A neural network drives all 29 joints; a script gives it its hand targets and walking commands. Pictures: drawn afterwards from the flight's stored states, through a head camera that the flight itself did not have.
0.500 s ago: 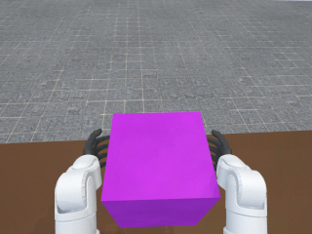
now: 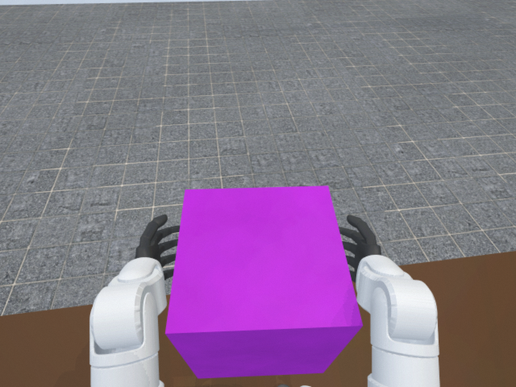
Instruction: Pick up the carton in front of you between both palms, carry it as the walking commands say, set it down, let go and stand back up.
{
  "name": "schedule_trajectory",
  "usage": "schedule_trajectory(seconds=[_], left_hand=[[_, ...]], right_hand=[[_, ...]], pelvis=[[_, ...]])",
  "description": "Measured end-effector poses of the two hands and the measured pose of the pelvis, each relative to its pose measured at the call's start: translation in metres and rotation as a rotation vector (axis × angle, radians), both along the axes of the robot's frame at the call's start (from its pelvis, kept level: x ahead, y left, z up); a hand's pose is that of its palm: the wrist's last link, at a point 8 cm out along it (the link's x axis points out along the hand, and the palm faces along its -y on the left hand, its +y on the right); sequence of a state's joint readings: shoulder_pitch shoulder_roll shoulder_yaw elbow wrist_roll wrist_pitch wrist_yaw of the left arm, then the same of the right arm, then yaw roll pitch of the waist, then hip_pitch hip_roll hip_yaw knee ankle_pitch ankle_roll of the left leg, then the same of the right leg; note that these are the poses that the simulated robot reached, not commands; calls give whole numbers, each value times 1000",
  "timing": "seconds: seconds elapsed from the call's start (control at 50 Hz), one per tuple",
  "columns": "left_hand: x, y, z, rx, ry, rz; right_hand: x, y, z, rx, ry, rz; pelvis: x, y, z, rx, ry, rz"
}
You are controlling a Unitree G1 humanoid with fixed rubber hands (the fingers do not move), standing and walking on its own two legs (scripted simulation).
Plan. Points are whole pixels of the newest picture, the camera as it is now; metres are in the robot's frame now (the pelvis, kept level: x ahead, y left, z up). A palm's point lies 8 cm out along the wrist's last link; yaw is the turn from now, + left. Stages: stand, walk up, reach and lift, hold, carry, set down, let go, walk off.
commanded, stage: carry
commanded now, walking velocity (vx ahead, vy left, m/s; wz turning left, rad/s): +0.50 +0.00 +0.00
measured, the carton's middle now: (259, 287) +0.27 -0.01 +0.02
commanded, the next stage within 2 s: none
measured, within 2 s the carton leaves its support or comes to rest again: neither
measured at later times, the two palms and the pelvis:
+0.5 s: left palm (174, 92) +0.67 +0.16 +0.13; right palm (313, 91) +0.67 -0.14 +0.13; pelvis +0.32 +0.01 -0.01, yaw -1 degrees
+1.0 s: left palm (192, 38) +1.01 +0.15 +0.11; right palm (293, 41) +1.00 -0.15 +0.10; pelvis +0.64 +0.01 -0.02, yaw +2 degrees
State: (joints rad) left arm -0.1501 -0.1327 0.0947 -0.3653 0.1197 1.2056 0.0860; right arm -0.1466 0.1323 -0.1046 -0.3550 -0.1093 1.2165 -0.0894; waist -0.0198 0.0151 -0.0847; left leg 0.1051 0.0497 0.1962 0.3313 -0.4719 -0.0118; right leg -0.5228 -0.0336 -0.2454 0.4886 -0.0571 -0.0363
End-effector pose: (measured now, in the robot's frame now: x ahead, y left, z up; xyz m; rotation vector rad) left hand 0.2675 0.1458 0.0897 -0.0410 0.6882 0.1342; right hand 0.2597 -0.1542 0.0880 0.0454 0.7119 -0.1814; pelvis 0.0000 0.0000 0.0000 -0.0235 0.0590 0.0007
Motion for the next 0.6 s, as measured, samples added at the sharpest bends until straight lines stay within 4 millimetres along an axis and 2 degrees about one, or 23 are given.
schedule_trajectory(seconds=[0.04, 0.1, 0.18, 0.26, 0.36, 0.42, 0.52, 0.6], left_hand=[[28, -3, -8, 15, 6, 20], [61, -2, -14, 13, 54, 61], [105, 1, -5, 2, 58, 107], [163, 1, 14, 1, 6, 109], [256, 0, 38, 28, -59, 48], [317, 3, 45, 42, -72, 10], [423, 13, 34, 47, -51, -51], [488, 17, 17, 40, 49, -84]], right_hand=[[35, -3, -12, 14, 6, 21], [78, -2, -19, 20, 53, 55], [133, 2, -10, 24, 57, 89], [191, 2, 7, 28, 4, 89], [273, 1, 32, -14, -61, 78], [328, 3, 41, -41, -74, 74], [424, 13, 39, -86, -48, 55], [479, 18, 23, -97, 55, 35]], pelvis=[[30, -8, -8, -10, -11, 17], [63, -17, -2, 2, -8, 32], [105, -23, 12, 22, 1, 34], [153, -23, 19, 35, 8, 25], [217, -15, 19, 34, 10, 10], [260, -7, 12, 23, 8, 2], [337, 13, -12, 14, -8, -18], [379, 25, -8, 10, -1, -14]])
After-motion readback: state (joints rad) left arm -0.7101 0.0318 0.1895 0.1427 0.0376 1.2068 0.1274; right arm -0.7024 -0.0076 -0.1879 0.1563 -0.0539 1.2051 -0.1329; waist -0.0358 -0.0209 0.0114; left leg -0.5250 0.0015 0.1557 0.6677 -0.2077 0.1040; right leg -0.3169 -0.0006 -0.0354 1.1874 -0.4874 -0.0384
